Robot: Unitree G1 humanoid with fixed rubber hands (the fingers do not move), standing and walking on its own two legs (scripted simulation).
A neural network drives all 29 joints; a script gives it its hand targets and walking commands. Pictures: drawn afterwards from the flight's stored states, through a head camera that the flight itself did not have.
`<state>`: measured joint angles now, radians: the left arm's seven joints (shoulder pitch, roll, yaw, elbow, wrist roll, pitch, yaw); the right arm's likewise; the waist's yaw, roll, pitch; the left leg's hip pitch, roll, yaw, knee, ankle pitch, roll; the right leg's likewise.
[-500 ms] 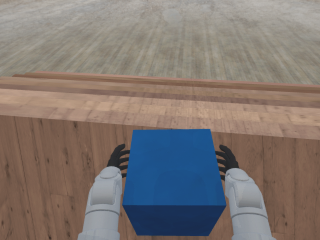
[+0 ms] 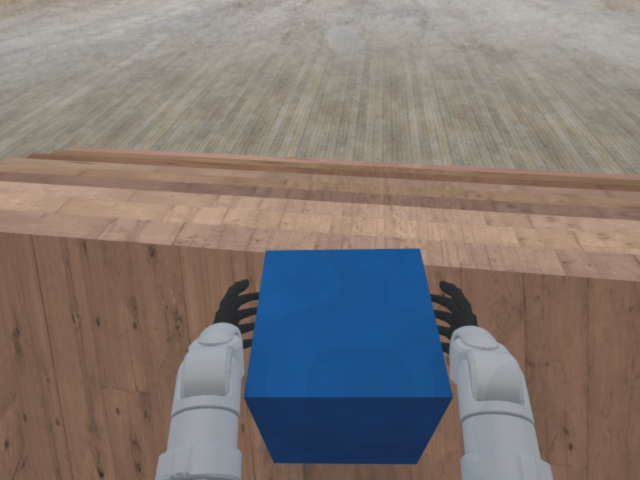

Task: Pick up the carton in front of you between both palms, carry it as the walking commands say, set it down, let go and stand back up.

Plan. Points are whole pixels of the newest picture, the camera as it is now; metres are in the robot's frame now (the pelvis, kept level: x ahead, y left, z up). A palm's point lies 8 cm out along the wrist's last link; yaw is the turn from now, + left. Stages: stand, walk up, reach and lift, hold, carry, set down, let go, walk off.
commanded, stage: hold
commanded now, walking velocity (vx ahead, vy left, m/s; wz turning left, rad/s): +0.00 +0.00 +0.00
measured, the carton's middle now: (343, 360) +0.30 +0.00 -0.02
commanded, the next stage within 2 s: carry in 0.34 s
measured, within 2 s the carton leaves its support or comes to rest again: neither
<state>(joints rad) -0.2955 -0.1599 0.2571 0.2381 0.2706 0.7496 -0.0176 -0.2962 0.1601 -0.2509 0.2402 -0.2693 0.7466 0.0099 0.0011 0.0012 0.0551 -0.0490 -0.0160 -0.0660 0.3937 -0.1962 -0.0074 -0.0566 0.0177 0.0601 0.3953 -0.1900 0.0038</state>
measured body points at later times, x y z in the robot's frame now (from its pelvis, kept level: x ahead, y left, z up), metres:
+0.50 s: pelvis +0.03 +0.00 -0.01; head -0.01 +0.01 +0.44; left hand +0.33 +0.16 +0.06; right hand +0.33 -0.15 +0.06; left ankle +0.02 +0.13 -0.74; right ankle +0.03 -0.12 -0.74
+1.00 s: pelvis +0.25 +0.01 +0.00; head +0.23 +0.01 +0.45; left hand +0.48 +0.17 +0.07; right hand +0.50 -0.14 +0.08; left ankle +0.28 +0.13 -0.70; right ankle +0.17 -0.08 -0.74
